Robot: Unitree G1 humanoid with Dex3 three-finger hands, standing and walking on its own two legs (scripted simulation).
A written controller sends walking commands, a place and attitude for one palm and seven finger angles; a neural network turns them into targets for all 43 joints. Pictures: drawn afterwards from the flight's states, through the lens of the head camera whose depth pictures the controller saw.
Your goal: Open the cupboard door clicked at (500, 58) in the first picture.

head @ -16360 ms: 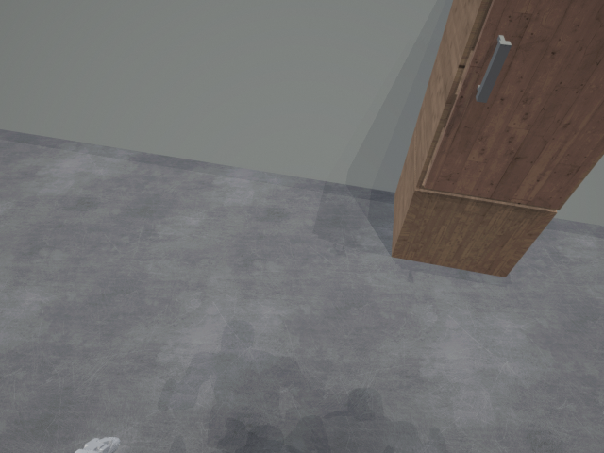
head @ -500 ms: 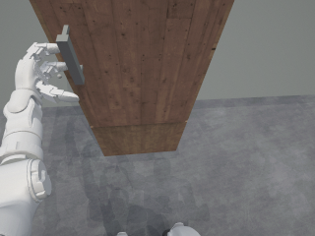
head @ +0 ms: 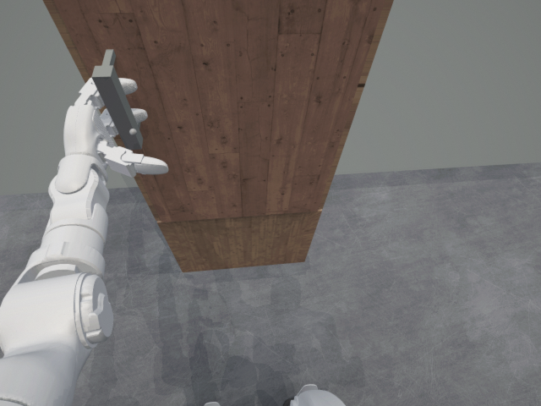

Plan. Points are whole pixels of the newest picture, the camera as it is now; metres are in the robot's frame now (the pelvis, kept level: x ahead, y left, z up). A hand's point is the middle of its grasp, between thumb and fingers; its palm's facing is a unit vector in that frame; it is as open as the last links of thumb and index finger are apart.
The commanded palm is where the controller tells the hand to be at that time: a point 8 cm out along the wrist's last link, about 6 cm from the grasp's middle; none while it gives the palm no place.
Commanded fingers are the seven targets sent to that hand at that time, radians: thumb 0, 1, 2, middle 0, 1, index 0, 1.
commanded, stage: slide the fingers in behind the handle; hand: left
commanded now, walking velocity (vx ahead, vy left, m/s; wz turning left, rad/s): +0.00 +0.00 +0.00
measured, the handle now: (122, 102) +0.55 +0.20 +0.11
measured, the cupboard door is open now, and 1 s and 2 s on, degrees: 0 1 21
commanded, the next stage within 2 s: close the thumb around the handle in 0.48 s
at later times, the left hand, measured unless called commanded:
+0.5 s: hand (134, 135) +0.48 +0.18 +0.11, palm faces +0.06 -1.00 -0.01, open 14.1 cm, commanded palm +0.45 +0.22 +0.11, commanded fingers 0.00 -0.50 0.30 -0.30 -1.20 -0.30 -1.20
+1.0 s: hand (133, 135) +0.48 +0.18 +0.11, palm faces +0.06 -1.00 +0.00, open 9.3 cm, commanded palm +0.45 +0.22 +0.11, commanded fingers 0.00 0.73 0.83 -0.39 -1.33 -0.39 -1.33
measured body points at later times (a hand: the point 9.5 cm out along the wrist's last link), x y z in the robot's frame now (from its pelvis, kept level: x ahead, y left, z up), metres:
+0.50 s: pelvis -0.01 -0.01 +0.00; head +0.08 +0.00 +0.44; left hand +0.47 +0.23 +0.11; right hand +0.02 -0.28 -0.12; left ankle -0.03 +0.10 -0.70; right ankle +0.02 -0.10 -0.70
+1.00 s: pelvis +0.00 +0.00 +0.00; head +0.08 +0.00 +0.44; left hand +0.47 +0.23 +0.11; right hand +0.02 -0.26 -0.12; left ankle -0.03 +0.10 -0.70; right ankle +0.02 -0.10 -0.70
